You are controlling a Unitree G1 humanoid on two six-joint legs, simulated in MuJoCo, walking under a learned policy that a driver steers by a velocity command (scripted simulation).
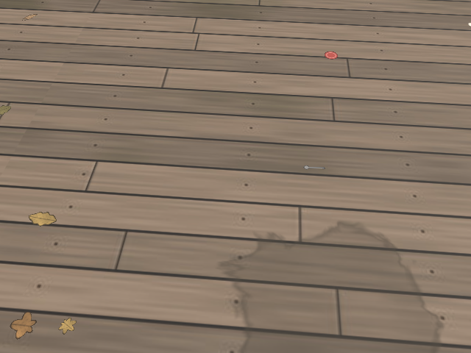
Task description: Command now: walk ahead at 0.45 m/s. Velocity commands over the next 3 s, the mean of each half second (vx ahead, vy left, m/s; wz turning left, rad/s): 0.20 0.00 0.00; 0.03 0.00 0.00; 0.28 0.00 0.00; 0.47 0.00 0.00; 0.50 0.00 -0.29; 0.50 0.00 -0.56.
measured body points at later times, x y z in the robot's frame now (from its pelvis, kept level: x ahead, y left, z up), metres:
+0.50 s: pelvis +0.18 -0.04 +0.00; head +0.21 -0.05 +0.45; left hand +0.21 +0.19 -0.15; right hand +0.20 -0.26 -0.17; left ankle +0.14 +0.09 -0.71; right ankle +0.26 -0.09 -0.74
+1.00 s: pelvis +0.21 -0.01 +0.00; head +0.21 -0.01 +0.45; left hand +0.20 +0.21 -0.16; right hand +0.18 -0.21 -0.16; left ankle +0.18 +0.10 -0.74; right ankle +0.26 -0.09 -0.74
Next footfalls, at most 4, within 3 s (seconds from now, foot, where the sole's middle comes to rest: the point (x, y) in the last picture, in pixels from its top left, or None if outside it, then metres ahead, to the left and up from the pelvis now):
0.28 right None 0.30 -0.09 -0.78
0.64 left None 0.22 0.10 -0.78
1.82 left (232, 285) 0.70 0.04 -0.78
2.38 right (277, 206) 1.00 -0.12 -0.78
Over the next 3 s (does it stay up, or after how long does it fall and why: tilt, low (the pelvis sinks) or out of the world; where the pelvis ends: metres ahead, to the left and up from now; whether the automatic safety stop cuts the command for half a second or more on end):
stays up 1.20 -0.09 -0.02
